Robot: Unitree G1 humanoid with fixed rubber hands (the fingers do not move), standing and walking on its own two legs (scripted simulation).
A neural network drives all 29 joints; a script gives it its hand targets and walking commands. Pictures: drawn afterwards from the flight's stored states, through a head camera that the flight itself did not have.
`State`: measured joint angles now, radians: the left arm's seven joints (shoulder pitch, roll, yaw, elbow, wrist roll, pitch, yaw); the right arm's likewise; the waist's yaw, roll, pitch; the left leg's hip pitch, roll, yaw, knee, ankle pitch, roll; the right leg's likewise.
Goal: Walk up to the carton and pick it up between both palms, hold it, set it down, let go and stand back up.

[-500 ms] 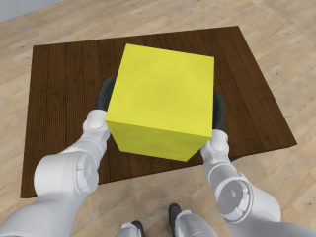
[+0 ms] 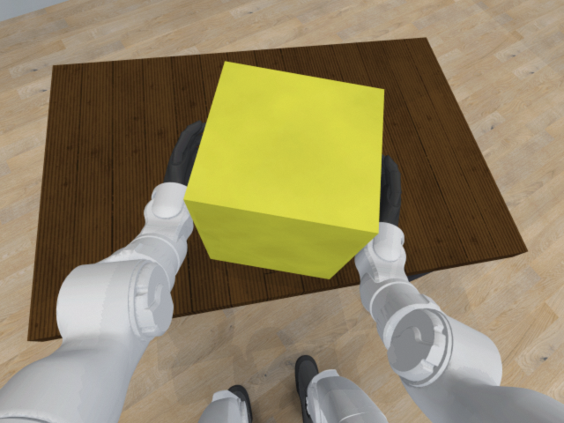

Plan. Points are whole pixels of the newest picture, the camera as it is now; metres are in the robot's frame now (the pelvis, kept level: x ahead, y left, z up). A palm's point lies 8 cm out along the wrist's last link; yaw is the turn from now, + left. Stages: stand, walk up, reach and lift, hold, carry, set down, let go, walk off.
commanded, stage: reach and lift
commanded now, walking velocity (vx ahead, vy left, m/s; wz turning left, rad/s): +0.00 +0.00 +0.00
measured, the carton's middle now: (284, 186) +0.44 -0.05 -0.03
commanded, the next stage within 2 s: none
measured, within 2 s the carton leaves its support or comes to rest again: leaves its support in 1.48 s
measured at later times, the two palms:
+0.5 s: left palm (181, 175) +0.47 +0.10 -0.02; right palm (383, 211) +0.37 -0.19 -0.03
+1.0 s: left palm (182, 175) +0.47 +0.10 -0.02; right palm (383, 211) +0.37 -0.19 -0.03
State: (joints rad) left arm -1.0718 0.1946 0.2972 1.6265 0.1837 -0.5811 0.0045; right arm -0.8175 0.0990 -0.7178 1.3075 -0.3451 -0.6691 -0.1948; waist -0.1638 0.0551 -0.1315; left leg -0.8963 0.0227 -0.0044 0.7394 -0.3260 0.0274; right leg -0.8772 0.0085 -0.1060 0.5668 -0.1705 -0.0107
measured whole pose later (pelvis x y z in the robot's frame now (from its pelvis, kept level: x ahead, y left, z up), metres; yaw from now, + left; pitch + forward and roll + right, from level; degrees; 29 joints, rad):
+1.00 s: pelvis +0.01 +0.00 +0.00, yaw -1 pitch +29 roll -5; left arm -1.07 0.17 0.13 1.67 0.05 -0.62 0.04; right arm -0.82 0.03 -0.56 1.44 -0.21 -0.74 -0.22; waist -0.14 0.06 -0.17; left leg -0.90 0.04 0.01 0.73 -0.33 0.03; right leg -0.87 0.03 -0.09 0.52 -0.15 0.00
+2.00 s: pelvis +0.01 +0.01 +0.02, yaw +1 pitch +14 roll -3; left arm -0.92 0.15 -0.04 1.27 -0.13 -0.06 0.09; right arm -0.67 -0.01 -0.17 0.89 0.05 0.04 -0.25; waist -0.14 0.10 -0.24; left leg -0.55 0.01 -0.01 0.65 -0.34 0.04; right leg -0.54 0.00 -0.10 0.48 -0.18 0.01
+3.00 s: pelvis +0.00 -0.02 +0.04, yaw +3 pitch +2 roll -1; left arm -0.54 -0.01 0.23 0.41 0.15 0.38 0.05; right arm -0.55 -0.02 -0.05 0.62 0.12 0.16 -0.23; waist -0.09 0.00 -0.07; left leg -0.21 0.00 -0.03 0.37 -0.20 0.01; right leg -0.20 0.01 -0.11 0.24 -0.08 -0.01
